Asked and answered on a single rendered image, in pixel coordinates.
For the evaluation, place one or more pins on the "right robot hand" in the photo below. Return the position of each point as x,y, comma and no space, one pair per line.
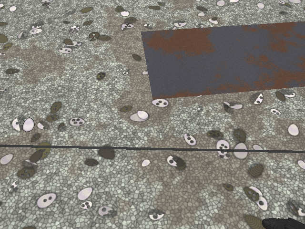
289,223

